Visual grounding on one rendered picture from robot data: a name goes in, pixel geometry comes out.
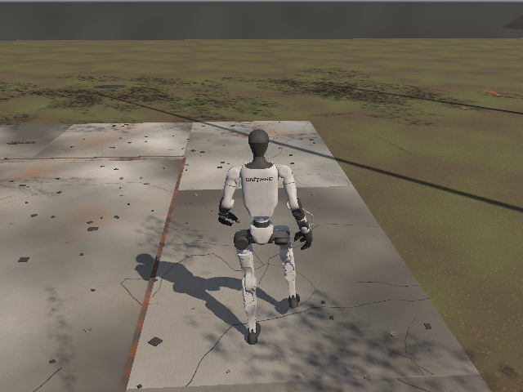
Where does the robot left upper arm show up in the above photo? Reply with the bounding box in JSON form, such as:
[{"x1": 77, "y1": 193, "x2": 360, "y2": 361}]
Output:
[{"x1": 221, "y1": 165, "x2": 243, "y2": 209}]

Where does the robot left thigh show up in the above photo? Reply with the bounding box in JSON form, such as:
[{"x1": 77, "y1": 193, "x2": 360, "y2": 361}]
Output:
[{"x1": 234, "y1": 229, "x2": 257, "y2": 292}]

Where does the robot head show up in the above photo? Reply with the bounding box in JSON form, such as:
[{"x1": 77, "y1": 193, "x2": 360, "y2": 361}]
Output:
[{"x1": 245, "y1": 129, "x2": 273, "y2": 169}]

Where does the robot right hand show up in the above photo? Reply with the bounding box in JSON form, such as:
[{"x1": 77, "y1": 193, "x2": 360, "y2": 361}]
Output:
[{"x1": 294, "y1": 229, "x2": 313, "y2": 250}]

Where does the right robot forearm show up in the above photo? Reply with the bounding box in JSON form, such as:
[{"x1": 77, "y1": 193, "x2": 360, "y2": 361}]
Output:
[{"x1": 292, "y1": 198, "x2": 310, "y2": 234}]

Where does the left robot forearm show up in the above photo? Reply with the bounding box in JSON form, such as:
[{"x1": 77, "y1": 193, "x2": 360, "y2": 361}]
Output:
[{"x1": 218, "y1": 197, "x2": 230, "y2": 219}]

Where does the robot left hand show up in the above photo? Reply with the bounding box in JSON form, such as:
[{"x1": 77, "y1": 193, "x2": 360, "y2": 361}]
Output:
[{"x1": 218, "y1": 212, "x2": 238, "y2": 226}]

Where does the robot right upper arm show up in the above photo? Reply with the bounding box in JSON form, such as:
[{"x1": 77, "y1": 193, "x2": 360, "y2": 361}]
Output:
[{"x1": 276, "y1": 164, "x2": 300, "y2": 211}]

